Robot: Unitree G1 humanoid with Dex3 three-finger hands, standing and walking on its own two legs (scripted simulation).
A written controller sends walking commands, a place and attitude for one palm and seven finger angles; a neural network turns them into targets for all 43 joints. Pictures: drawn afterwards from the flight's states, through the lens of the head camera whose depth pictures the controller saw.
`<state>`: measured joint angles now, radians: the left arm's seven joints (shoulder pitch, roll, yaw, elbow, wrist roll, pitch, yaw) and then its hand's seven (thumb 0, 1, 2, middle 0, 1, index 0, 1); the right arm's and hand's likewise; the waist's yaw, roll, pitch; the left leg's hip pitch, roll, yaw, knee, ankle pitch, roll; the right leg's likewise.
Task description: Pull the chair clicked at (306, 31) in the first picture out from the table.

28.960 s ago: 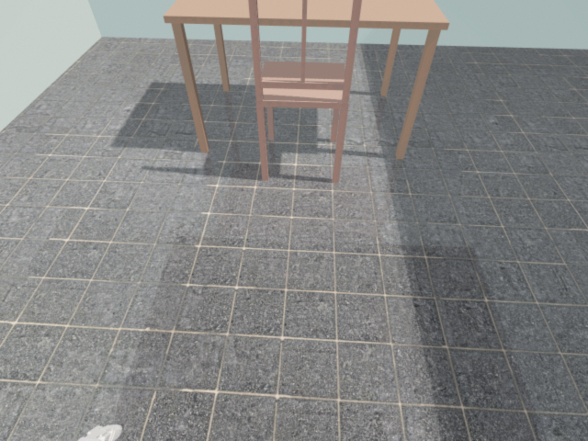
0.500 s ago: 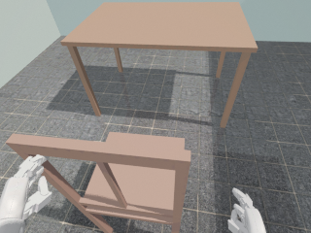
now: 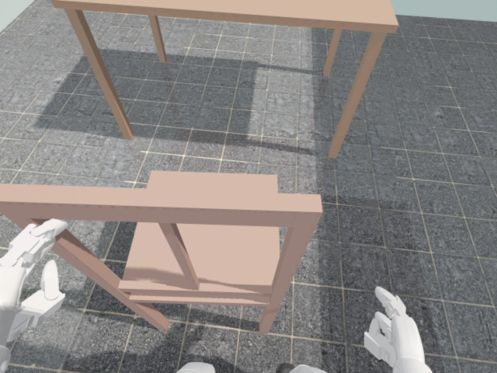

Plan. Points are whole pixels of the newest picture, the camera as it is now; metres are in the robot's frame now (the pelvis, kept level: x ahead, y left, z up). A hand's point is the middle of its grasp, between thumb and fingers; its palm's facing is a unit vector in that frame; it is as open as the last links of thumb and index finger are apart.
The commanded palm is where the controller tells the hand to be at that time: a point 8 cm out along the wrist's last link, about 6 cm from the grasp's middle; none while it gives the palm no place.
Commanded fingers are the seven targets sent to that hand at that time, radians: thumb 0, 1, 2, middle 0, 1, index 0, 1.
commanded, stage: step back with the hand held close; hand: left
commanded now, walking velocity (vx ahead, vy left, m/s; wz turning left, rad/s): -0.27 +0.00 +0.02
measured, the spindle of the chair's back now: (183, 260) +0.29 +0.15 -0.06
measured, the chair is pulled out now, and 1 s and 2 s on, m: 0.68 0.70 0.70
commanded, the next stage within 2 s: stop stepping back and stand still in 0.88 s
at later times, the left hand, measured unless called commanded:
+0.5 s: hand out of the picture +0.15 +0.29 +0.20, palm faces +0.56 -0.70 -0.44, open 7.2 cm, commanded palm +0.09 +0.31 +0.18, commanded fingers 0.00 0.90 0.90 -0.20 -0.30 -0.20 -0.30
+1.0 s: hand out of the picture +0.10 +0.25 +0.18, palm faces +0.34 -0.80 -0.49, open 7.4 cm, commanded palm +0.02 +0.31 +0.18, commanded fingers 0.00 0.90 0.90 -0.20 -0.30 -0.20 -0.30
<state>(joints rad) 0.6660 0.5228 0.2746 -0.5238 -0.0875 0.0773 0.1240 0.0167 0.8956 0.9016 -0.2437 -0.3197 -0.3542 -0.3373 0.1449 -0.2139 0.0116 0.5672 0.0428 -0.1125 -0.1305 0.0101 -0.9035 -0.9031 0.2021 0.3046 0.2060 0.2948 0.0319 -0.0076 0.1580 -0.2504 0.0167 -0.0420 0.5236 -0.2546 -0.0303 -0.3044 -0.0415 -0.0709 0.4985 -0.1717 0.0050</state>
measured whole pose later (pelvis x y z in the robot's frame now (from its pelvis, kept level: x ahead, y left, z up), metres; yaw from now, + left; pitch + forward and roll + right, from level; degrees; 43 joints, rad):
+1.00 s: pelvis -0.13 +0.01 -0.01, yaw -2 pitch +2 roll -5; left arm 0.50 0.41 0.42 -0.55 -0.06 -0.26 0.11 0.02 0.89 0.90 -0.21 -0.30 -0.21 -0.30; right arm 0.12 -0.20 0.00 0.68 0.01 -0.17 -0.06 0.01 -0.90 -0.90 0.21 0.31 0.21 0.30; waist 0.03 0.10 0.08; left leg -0.51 0.11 -0.05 0.56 -0.08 -0.02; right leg -0.18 0.08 -0.03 0.45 -0.30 -0.01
